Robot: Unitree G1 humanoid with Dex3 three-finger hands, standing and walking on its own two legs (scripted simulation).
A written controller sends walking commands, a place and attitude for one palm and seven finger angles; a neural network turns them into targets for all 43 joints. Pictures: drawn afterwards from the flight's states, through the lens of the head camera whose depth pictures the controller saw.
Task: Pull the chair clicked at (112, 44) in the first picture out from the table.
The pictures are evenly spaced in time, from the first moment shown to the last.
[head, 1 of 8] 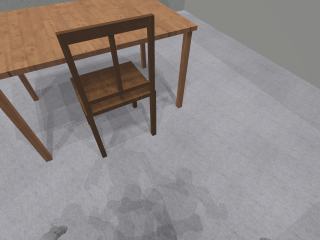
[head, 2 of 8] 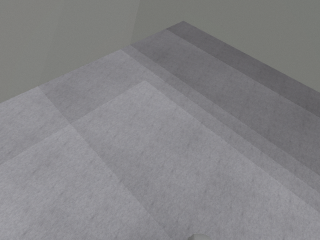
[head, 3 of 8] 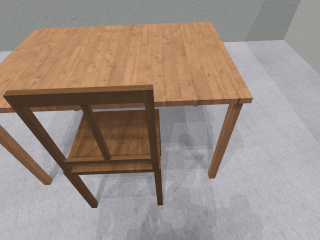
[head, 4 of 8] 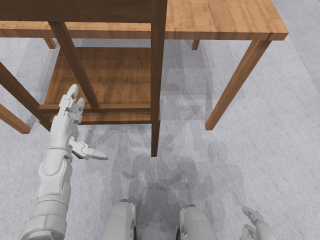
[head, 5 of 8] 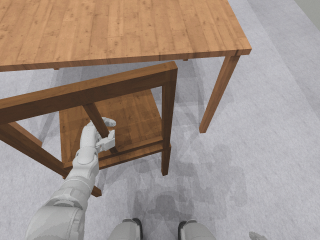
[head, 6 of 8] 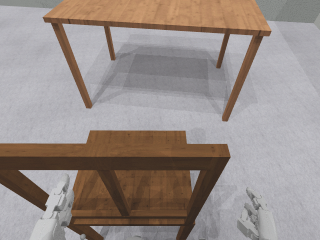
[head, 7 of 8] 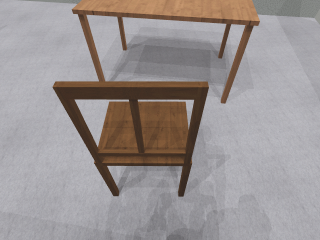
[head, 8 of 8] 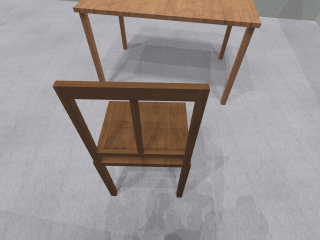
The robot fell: no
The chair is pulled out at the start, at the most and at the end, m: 0.00 0.74 0.74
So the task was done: yes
